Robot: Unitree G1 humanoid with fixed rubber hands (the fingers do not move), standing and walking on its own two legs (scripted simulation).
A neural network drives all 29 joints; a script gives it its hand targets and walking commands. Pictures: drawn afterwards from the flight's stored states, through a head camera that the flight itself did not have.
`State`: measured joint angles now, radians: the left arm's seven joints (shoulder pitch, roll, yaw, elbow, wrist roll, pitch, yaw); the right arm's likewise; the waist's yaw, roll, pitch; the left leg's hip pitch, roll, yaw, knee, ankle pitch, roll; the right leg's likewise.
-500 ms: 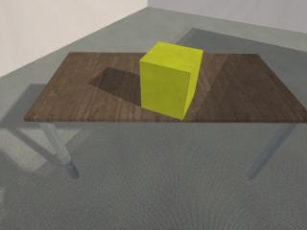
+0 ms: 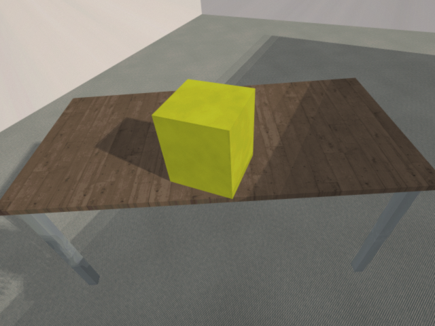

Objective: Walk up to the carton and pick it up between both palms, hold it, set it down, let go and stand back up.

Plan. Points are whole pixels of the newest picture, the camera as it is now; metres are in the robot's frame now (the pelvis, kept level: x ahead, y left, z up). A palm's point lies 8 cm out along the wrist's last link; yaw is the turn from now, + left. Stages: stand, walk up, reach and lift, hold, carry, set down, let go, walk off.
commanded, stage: walk up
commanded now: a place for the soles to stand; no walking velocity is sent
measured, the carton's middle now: (209, 138) +0.64 +0.03 -0.01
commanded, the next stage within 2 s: none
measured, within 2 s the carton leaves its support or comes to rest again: neither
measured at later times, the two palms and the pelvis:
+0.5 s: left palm (56, 316) +0.21 +0.36 -0.12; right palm (361, 297) +0.22 -0.26 -0.09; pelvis +0.16 +0.05 -0.01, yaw -1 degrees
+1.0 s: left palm (81, 257) +0.33 +0.35 -0.11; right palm (339, 275) +0.28 -0.26 -0.15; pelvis +0.24 +0.04 -0.02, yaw +0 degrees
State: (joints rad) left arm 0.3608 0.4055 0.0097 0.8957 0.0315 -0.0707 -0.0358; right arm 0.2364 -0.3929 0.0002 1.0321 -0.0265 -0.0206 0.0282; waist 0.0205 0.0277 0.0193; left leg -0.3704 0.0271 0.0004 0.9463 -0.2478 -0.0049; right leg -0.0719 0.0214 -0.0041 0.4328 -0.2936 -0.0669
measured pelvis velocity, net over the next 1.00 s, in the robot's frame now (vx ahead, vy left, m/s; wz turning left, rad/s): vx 0.24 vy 0.04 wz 0.00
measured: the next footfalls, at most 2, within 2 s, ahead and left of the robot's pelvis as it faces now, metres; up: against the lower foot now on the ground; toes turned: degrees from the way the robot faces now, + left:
left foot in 0.26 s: +0.21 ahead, +0.14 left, +0.00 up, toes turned +1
right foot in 0.72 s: +0.27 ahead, -0.07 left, +0.00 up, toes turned -2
